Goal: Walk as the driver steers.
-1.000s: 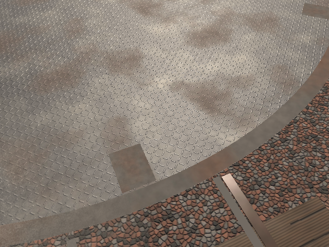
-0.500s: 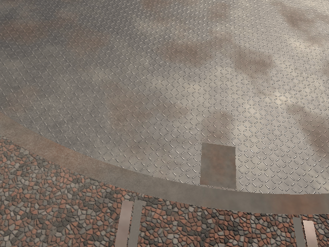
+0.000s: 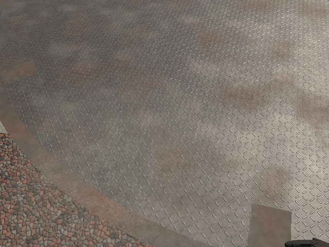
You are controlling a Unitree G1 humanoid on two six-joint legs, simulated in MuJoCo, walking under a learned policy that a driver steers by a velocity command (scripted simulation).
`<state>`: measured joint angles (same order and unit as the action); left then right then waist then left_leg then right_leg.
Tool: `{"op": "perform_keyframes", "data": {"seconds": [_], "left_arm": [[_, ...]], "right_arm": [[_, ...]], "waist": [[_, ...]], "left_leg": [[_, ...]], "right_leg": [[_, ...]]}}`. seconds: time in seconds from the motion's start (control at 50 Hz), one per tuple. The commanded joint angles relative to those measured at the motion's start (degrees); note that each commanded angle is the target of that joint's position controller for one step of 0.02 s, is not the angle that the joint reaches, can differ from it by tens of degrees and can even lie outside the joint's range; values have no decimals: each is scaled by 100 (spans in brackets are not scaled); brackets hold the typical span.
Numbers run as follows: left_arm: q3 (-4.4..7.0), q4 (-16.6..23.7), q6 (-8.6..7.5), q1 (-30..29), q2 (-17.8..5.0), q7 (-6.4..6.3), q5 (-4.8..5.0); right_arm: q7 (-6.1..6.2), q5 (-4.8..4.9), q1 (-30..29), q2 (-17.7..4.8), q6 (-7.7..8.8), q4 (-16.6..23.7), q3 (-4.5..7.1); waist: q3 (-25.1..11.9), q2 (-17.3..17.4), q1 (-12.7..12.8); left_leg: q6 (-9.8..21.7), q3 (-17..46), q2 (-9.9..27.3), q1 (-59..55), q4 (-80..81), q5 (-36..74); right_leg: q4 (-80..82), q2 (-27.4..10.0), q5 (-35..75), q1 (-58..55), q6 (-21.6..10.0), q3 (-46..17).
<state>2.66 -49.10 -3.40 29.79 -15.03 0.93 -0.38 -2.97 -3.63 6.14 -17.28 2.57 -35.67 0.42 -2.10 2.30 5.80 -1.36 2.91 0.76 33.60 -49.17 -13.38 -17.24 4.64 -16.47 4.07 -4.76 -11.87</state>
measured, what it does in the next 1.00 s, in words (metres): walks ahead, turning right: left foot, then right foot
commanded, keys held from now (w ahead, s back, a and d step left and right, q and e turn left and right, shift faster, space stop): w+e+shift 0.84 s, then w+q+shift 0.16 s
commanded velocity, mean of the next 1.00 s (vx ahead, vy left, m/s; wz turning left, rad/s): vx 0.97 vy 0.00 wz -0.81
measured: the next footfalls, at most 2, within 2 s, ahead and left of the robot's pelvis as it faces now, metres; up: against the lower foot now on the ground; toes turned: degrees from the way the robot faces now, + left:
left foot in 0.16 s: +0.26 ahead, +0.14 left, +0.00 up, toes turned -11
right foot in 0.60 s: +0.61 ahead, -0.17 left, +0.00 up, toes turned -34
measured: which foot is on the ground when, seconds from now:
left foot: up 0.00-0.14, down 0.16-0.58, up 0.60-0.98, down 1.00-1.00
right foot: down 0.00-0.16, up 0.18-0.58, down 0.60-1.00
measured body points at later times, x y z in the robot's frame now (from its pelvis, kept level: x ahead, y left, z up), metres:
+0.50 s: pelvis +0.38 -0.02 -0.03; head +0.42 -0.04 +0.42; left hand +0.73 +0.09 -0.08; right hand +0.21 -0.26 -0.15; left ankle +0.23 +0.15 -0.75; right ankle +0.52 -0.17 -0.69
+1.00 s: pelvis +0.81 -0.26 -0.03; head +0.83 -0.27 +0.42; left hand +1.02 -0.03 -0.15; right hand +0.81 -0.59 -0.09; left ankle +1.01 -0.29 -0.75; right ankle +0.58 -0.15 -0.74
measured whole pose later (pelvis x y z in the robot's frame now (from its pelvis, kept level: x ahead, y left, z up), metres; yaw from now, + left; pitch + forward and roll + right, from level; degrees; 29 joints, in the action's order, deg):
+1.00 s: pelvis +0.81 -0.26 -0.03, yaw -48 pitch +2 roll -1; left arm 3.9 -48.4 -4.5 25.2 -20.5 0.5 -1.3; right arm -0.7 -2.0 2.3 -16.6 4.0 -34.2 -0.9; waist 1.4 0.0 5.4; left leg 2.8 -0.8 2.2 31.5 -30.2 -2.8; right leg -22.0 8.5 -26.6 -9.2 -8.4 -13.0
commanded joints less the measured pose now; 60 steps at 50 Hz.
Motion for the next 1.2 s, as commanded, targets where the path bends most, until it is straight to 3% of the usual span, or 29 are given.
{"op": "perform_keyframes", "data": {"seconds": [0.02,0.08,0.14,0.16,0.18,0.2,0.24,0.36,0.46,0.5,0.56,0.58,0.6,0.62,0.64,0.68,0.72,0.8,0.88,0.94,0.96,1.0,1.02,1.04,1.06,1.08,1.1,1.14,1.2], "left_arm": [[311,283,-69,-68,-1018,-60,2],[359,188,-49,-44,-1062,-67,20],[442,290,-159,-596,-1345,-16,91],[388,425,-270,-746,-1129,20,124],[176,671,-278,-401,-290,-17,298],[173,687,-141,-627,-636,-50,193],[208,668,-15,-1234,-692,72,-59],[62,1183,327,-2218,-271,378,-177],[-130,1684,301,-3297,-312,557,-153],[-153,1666,290,-3291,-366,558,-129],[93,1048,264,-1093,-984,383,-120],[273,639,245,81,-1280,247,-110],[481,596,338,-232,-1629,75,75],[565,969,421,-831,-2382,67,-195],[580,1097,457,-540,-2132,-11,-139],[445,838,301,-889,-1567,-102,-87],[318,869,116,-1262,-1345,-142,-82],[292,847,-111,-1318,-1253,-71,-26],[323,618,-202,-885,-1220,5,99],[316,395,-244,-470,-1369,-30,25],[334,322,-226,-427,-1488,-63,-47],[338,324,-135,-833,-1539,-114,-266],[201,481,-175,-894,-1040,-147,-227],[34,743,-281,-245,-427,-7,17],[-8,795,-310,-1112,-805,-54,-295],[-18,885,-309,-1348,-815,-29,-207],[-38,958,-309,-1867,-944,-17,-313],[-137,1248,-217,-2121,-699,40,-463],[-274,1561,-129,-2559,-572,91,-455]], "right_arm": [[-41,82,-1335,-205,138,779,-25],[0,175,-1399,-227,190,866,-34],[259,154,625,-847,250,251,252],[428,75,1804,-1324,254,105,449],[488,-89,2197,-1703,229,51,530],[506,-11,1635,-1437,155,53,524],[449,27,1176,-628,168,-24,335],[300,236,1473,-141,429,-633,214],[349,221,1386,-362,508,-923,242],[396,217,1763,-714,497,-1025,302],[504,168,1349,-1331,260,-856,461],[467,121,1158,-1292,195,-764,457],[334,72,1061,-789,201,-743,375],[331,212,1685,-527,305,-20,236],[328,173,1077,-859,446,121,226],[335,107,752,-785,490,140,155],[329,-102,1059,-665,228,21,101],[245,-29,-57,-365,39,523,-9],[137,176,-495,-179,104,537,-86],[189,153,-478,-440,152,464,22],[234,155,-73,-645,164,326,129],[380,218,1996,-1060,138,-277,376],[462,125,3068,-1507,118,-479,529],[344,94,2769,-1849,105,-639,610],[193,259,2281,-1255,63,-570,545],[183,266,1799,-1043,93,-512,515],[163,271,1755,-738,86,-562,463],[192,256,1896,-557,132,-863,372],[240,328,2064,-735,215,-990,430]], "waist": [[701,-977,72],[533,-1132,-33],[-576,-562,-1189],[-1324,-49,-1761],[-2159,1364,-1553],[-1585,1080,-1281],[-247,150,-1096],[705,383,-664],[1167,-17,-522],[872,76,-470],[-420,482,776],[-898,228,1204],[-567,-1055,780],[-1452,-1766,-86],[-1773,-578,360],[-15,249,-286],[437,300,-824],[921,102,-776],[577,-253,-328],[398,-436,-185],[107,-494,-389],[-771,-589,-1559],[-1398,216,-1963],[-1686,2384,-1109],[-576,987,-1235],[-461,364,-956],[-84,-416,-1012],[358,-141,-666],[716,-64,-570]], "left_leg": [[-144,-341,-230,480,941,175],[-104,-371,-401,-687,1623,385],[245,-172,-315,-4104,1998,258],[483,797,803,-5498,2131,-1284],[855,3582,2599,-6403,3076,-3665],[989,4369,2612,-5439,3397,-4068],[899,2547,2027,-4120,3464,-2350],[626,73,1501,-3261,4020,720],[327,-1659,960,-2573,4424,2980],[208,-1834,1014,-2948,3801,5973],[232,-1636,1372,-3007,837,7825],[283,-1579,1229,-2085,-1039,6320],[162,-1527,23,-448,-3386,-226],[-68,-627,-303,1505,-5171,-1609],[-21,231,-96,1877,-4954,-976],[9,244,446,1487,-3466,-675],[-122,229,631,635,-2786,-959],[-359,-140,718,-138,-687,-103],[-54,-454,364,-1269,1166,2236],[364,-593,135,-1115,1785,1741],[490,-690,-104,-1367,1779,1163],[736,-742,-178,-3313,1663,257],[1126,718,768,-4663,1583,-1514],[1896,4681,1894,-5486,3190,-1984],[1717,4426,1503,-4873,3289,-1142],[1908,3967,1487,-4491,3264,-1635],[1709,3466,1186,-3740,3449,-1401],[1704,2992,804,-2930,3548,-767],[1816,2526,598,-2153,3947,-266]], "right_leg": [[867,-971,67,188,-888,-1555],[587,-1072,1283,523,-762,-1590],[-1632,-590,3531,1656,-274,-964],[-3302,-267,2341,2528,-172,-534],[-5004,236,-1401,3737,-116,114],[-5737,-249,-765,4176,-161,441],[-5668,-734,-52,4247,-156,675],[-5532,-1081,510,4769,-49,932],[-3382,-764,1620,3566,-239,1940],[-2926,-251,1596,2638,-446,2449],[-2698,212,902,205,-800,2138],[-2194,173,796,-1430,-993,1642],[-1908,-331,367,-2174,-1096,695],[-1167,-1854,596,-3459,-2307,-2630],[-212,-1983,-562,-3329,-2401,-3463],[347,-1645,-274,-1104,-1893,-2733],[351,-1117,643,414,-1721,-1822],[793,-466,889,2105,-1521,-1118],[857,-432,2346,1590,-1026,-730],[187,-876,4468,-121,-753,-553],[-430,-955,5547,-655,-615,-419],[-2979,-787,5913,-184,-396,38],[-5560,-293,4006,1156,-232,493],[-6859,804,-813,3105,75,442],[-6589,86,-601,3661,-96,421],[-6490,-180,-120,3890,-32,405],[-5929,-410,43,3668,0,522],[-5257,-569,-213,3558,198,553],[-4052,-757,-278,3495,475,798]]}}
